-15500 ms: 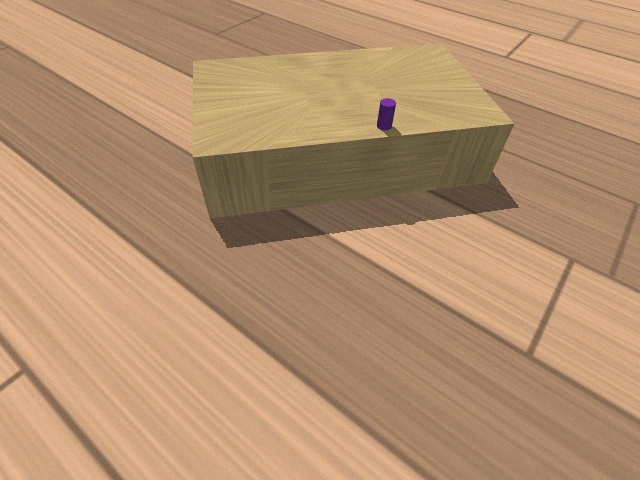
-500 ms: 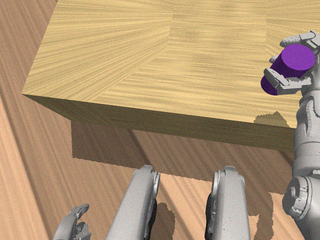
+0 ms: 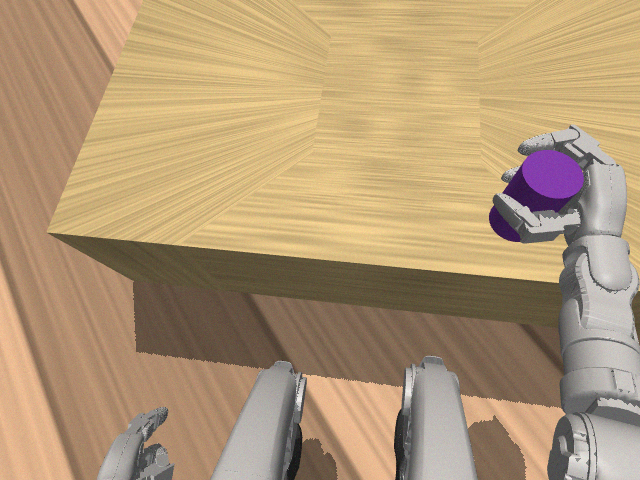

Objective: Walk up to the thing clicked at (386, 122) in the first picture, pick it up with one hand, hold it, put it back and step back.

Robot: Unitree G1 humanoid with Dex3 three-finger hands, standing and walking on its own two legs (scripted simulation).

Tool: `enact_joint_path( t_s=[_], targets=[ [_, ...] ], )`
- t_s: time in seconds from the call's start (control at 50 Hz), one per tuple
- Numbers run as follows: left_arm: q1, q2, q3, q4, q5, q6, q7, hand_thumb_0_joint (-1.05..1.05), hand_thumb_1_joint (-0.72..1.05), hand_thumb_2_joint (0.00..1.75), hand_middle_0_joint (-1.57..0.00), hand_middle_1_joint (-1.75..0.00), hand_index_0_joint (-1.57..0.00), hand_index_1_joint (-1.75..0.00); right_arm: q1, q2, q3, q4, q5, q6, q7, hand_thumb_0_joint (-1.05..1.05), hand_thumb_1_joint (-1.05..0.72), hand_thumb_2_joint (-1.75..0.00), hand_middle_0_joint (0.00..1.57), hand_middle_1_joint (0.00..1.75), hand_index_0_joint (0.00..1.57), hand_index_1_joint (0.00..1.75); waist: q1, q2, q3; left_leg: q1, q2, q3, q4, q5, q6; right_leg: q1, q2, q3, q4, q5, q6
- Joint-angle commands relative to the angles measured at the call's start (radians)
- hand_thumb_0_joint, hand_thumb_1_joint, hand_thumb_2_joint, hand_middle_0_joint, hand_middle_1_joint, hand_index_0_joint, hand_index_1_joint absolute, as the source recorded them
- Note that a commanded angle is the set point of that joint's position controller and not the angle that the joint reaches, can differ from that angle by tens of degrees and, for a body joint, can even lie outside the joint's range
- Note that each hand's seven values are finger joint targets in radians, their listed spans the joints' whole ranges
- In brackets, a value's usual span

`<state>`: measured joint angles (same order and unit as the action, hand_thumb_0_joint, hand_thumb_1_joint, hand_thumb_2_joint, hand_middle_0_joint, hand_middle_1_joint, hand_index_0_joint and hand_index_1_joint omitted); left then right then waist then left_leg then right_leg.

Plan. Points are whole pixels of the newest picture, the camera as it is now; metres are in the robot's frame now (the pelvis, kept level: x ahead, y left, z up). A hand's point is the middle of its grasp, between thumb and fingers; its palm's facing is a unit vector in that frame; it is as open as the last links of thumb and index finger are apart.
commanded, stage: lift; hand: right
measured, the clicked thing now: (530, 199) +0.45 -0.22 +0.00
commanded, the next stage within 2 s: hold in 1.30 s
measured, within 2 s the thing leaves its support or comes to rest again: neither
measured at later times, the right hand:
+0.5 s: hand (597, 201) +0.38 -0.21 +0.13, palm faces +0.10 +0.99 -0.02, open 8.7 cm
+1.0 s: hand (614, 187) +0.36 -0.19 +0.18, palm faces +0.09 +1.00 -0.01, open 8.7 cm
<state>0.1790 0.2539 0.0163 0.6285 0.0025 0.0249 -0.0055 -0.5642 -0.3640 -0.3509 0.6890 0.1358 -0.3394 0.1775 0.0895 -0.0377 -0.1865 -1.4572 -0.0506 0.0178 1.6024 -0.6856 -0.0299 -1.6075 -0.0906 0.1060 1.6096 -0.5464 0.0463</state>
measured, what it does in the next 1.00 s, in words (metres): rises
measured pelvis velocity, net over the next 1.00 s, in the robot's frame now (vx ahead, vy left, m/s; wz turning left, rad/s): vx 0.03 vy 0.00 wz -0.06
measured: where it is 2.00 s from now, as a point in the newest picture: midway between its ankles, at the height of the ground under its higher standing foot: outside the picture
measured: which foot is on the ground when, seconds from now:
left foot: down 0.00-1.00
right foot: down 0.00-1.00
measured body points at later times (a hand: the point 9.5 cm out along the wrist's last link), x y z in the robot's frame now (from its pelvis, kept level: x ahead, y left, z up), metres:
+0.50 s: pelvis +0.02 -0.01 +0.10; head +0.12 -0.03 +0.54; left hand +0.17 +0.24 -0.01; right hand +0.37 -0.26 +0.13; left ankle +0.03 +0.14 -0.53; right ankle +0.08 -0.14 -0.53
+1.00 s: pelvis +0.03 +0.00 +0.14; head +0.10 -0.01 +0.59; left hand +0.18 +0.24 +0.03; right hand +0.35 -0.24 +0.18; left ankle +0.03 +0.14 -0.53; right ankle +0.08 -0.15 -0.53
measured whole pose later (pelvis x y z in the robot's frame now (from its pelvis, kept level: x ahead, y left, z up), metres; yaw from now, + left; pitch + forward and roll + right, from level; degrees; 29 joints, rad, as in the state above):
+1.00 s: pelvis +0.03 +0.00 +0.14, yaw -4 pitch +12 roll +2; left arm 0.22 0.23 0.01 0.65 -0.02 -0.03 0.05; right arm -0.14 -0.21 -0.15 0.42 0.18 -0.35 0.12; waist 0.04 -0.02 -0.08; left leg -0.70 -0.01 -0.01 0.99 -0.51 -0.03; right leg -0.82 -0.07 0.03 1.00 -0.40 0.04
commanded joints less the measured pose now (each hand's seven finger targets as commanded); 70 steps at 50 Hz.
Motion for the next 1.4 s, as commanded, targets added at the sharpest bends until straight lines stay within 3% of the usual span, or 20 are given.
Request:
enact_joint_path(
  t_s=[0.0,0.12,0.14,0.18,0.2,0.26,0.42,0.44,0.48,0.62,0.64,0.68,0.7,0.72,0.84,1.0,1.1,1.16,1.22,1.38],
  targets=[
    [0.088,0.172,0.070,-0.089,-0.006,-0.035,0.026,0.00,0.91,0.90,-0.19,-0.30,-0.20,-0.29,-0.285,-0.189,-0.023,-0.323,0.046,-0.081,-0.011,0.00,-0.38,-1.25,1.35,1.40,1.36,1.40,-0.008,-0.081,-0.580,0.277,-0.010,0.033,-0.312,0.313,0.050,0.618,0.027,-0.050,-0.231,0.186,-0.070],
    [0.077,0.164,0.072,-0.093,-0.016,-0.047,0.039,0.00,0.90,0.90,-0.19,-0.29,-0.19,-0.29,-0.153,-0.158,-0.001,-0.427,0.057,-0.058,-0.036,0.00,-0.40,-1.27,1.36,1.41,1.37,1.41,-0.018,-0.075,-0.542,0.418,-0.006,0.020,-0.405,0.412,0.040,0.727,0.032,-0.061,-0.314,0.275,-0.070],
    [0.085,0.161,0.076,-0.084,-0.017,-0.048,0.039,0.00,0.90,0.90,-0.19,-0.29,-0.19,-0.29,-0.116,-0.116,0.028,-0.405,0.056,-0.051,-0.039,0.00,-0.39,-1.25,1.35,1.40,1.36,1.40,-0.008,-0.044,-0.507,0.428,-0.006,0.023,-0.416,0.421,0.040,0.730,0.031,-0.059,-0.333,0.282,-0.072],
    [0.075,0.157,0.074,-0.084,-0.015,-0.053,0.041,0.00,0.89,0.91,-0.20,-0.29,-0.19,-0.30,-0.125,-0.094,0.048,-0.460,0.060,-0.054,-0.047,0.00,-0.39,-1.26,1.35,1.40,1.36,1.40,-0.009,-0.077,-0.472,0.437,-0.003,0.024,-0.441,0.387,0.047,0.761,0.033,-0.058,-0.380,0.256,-0.065],
    [0.075,0.160,0.073,-0.083,-0.017,-0.054,0.044,0.00,0.89,0.90,-0.19,-0.29,-0.19,-0.29,-0.140,-0.135,0.014,-0.465,0.060,-0.055,-0.055,0.00,-0.39,-1.26,1.35,1.40,1.36,1.40,-0.016,-0.065,-0.464,0.461,-0.002,0.018,-0.463,0.386,0.043,0.772,0.033,-0.062,-0.388,0.247,-0.066],
    [0.058,0.151,0.069,-0.083,-0.018,-0.062,0.048,0.00,0.89,0.90,-0.20,-0.29,-0.19,-0.30,-0.057,-0.073,0.065,-0.437,0.060,-0.052,-0.052,0.00,-0.37,-1.24,1.32,1.37,1.33,1.37,-0.007,-0.059,-0.382,0.476,0.003,0.023,-0.493,0.363,0.046,0.795,0.034,-0.059,-0.443,0.228,-0.061],
    [0.054,0.136,0.063,-0.098,-0.015,-0.080,0.047,0.00,0.89,0.90,-0.19,-0.29,-0.19,-0.30,0.033,-0.030,0.107,-0.497,0.062,-0.059,-0.053,0.00,-0.37,-1.23,1.31,1.36,1.32,1.36,-0.019,-0.046,-0.357,0.595,0.007,0.025,-0.583,0.398,0.044,0.910,0.042,-0.064,-0.550,0.266,-0.055],
    [0.052,0.142,0.068,-0.093,-0.013,-0.081,0.049,0.00,0.89,0.90,-0.19,-0.29,-0.19,-0.29,0.018,-0.066,0.075,-0.521,0.063,-0.064,-0.058,0.00,-0.37,-1.23,1.31,1.36,1.32,1.36,-0.036,-0.057,-0.352,0.614,0.010,0.018,-0.598,0.405,0.041,0.914,0.042,-0.071,-0.554,0.271,-0.055],
    [0.036,0.131,0.054,-0.100,-0.015,-0.086,0.050,0.00,0.89,0.90,-0.19,-0.29,-0.19,-0.29,0.051,-0.023,0.106,-0.505,0.068,-0.069,-0.058,0.00,-0.36,-1.23,1.30,1.35,1.31,1.35,-0.028,-0.058,-0.308,0.611,0.009,0.028,-0.613,0.366,0.047,0.940,0.042,-0.068,-0.594,0.239,-0.050],
    [0.039,0.127,0.054,-0.095,-0.010,-0.094,0.063,0.00,0.90,0.89,-0.19,-0.29,-0.19,-0.29,0.059,-0.022,0.122,-0.555,0.064,-0.096,-0.075,0.00,-0.38,-1.24,1.29,1.36,1.31,1.36,-0.035,-0.048,-0.300,0.695,0.014,0.016,-0.680,0.393,0.040,1.014,0.046,-0.081,-0.648,0.258,-0.050],
    [0.037,0.119,0.045,-0.098,-0.011,-0.097,0.063,0.00,0.90,0.89,-0.19,-0.29,-0.19,-0.29,0.123,0.026,0.149,-0.503,0.066,-0.090,-0.071,0.00,-0.38,-1.24,1.29,1.36,1.31,1.36,-0.026,-0.017,-0.281,0.695,0.013,0.023,-0.683,0.398,0.040,1.021,0.046,-0.077,-0.658,0.264,-0.051],
    [0.049,0.134,0.057,-0.089,-0.011,-0.096,0.067,0.00,0.90,0.89,-0.19,-0.30,-0.19,-0.29,0.079,-0.018,0.122,-0.541,0.064,-0.095,-0.071,0.00,-0.36,-1.24,1.29,1.36,1.31,1.36,-0.031,-0.033,-0.299,0.713,0.015,0.015,-0.698,0.417,0.039,1.050,0.046,-0.081,-0.666,0.281,-0.050],
    [0.047,0.126,0.050,-0.084,-0.011,-0.097,0.067,0.00,0.90,0.89,-0.19,-0.29,-0.19,-0.29,0.132,0.021,0.149,-0.484,0.064,-0.090,-0.065,0.00,-0.36,-1.24,1.29,1.36,1.31,1.36,-0.022,-0.011,-0.274,0.710,0.014,0.023,-0.701,0.419,0.039,1.057,0.044,-0.077,-0.674,0.288,-0.050],
    [0.038,0.128,0.051,-0.089,-0.012,-0.097,0.067,0.00,0.90,0.89,-0.19,-0.30,-0.19,-0.30,0.117,0.005,0.145,-0.534,0.065,-0.095,-0.064,0.00,-0.38,-1.25,1.31,1.38,1.32,1.37,-0.038,-0.036,-0.259,0.719,0.013,0.022,-0.708,0.414,0.041,1.059,0.045,-0.081,-0.690,0.286,-0.047],
    [0.047,0.119,0.048,-0.086,-0.016,-0.099,0.068,0.00,0.91,0.88,-0.19,-0.30,-0.19,-0.29,0.139,0.020,0.139,-0.505,0.075,-0.092,-0.065,0.00,-0.35,-1.23,1.28,1.35,1.29,1.35,-0.041,0.031,-0.229,0.791,0.021,0.008,-0.759,0.452,0.029,1.059,0.052,-0.095,-0.707,0.300,-0.058],
    [0.021,0.102,0.036,-0.102,-0.015,-0.101,0.065,0.00,0.90,0.88,-0.19,-0.30,-0.19,-0.29,0.157,0.019,0.137,-0.544,0.071,-0.109,-0.065,0.00,-0.35,-1.25,1.29,1.37,1.31,1.37,-0.066,-0.005,-0.231,0.853,0.026,-0.001,-0.792,0.485,0.029,1.116,0.055,-0.105,-0.744,0.338,-0.055],
    [0.032,0.113,0.043,-0.089,-0.015,-0.100,0.066,0.00,0.91,0.89,-0.19,-0.30,-0.19,-0.29,0.184,0.057,0.179,-0.521,0.069,-0.107,-0.062,0.00,-0.36,-1.27,1.31,1.39,1.32,1.39,-0.046,0.019,-0.234,0.856,0.023,0.005,-0.794,0.533,0.028,1.162,0.051,-0.101,-0.754,0.391,-0.056],
    [0.024,0.115,0.043,-0.091,-0.016,-0.097,0.068,0.00,0.90,0.89,-0.19,-0.30,-0.19,-0.29,0.142,0.023,0.157,-0.561,0.068,-0.114,-0.063,0.00,-0.37,-1.28,1.33,1.41,1.34,1.41,-0.060,0.002,-0.230,0.869,0.026,-0.003,-0.809,0.538,0.026,1.177,0.051,-0.107,-0.764,0.396,-0.056],
    [0.011,0.110,0.042,-0.090,-0.014,-0.098,0.068,0.00,0.90,0.88,-0.19,-0.30,-0.19,-0.29,0.162,0.052,0.184,-0.534,0.069,-0.111,-0.060,0.00,-0.38,-1.28,1.33,1.40,1.34,1.40,-0.058,0.018,-0.172,0.873,0.029,-0.006,-0.830,0.497,0.024,1.151,0.054,-0.114,-0.778,0.344,-0.055],
    [-0.002,0.102,0.033,-0.093,-0.018,-0.098,0.063,0.00,0.90,0.89,-0.19,-0.30,-0.20,-0.30,0.200,0.053,0.170,-0.519,0.074,-0.100,-0.052,0.00,-0.39,-1.28,1.33,1.40,1.34,1.40,-0.067,0.021,-0.185,0.901,0.032,-0.004,-0.842,0.531,0.022,1.180,0.057,-0.114,-0.794,0.378,-0.056]
  ],
)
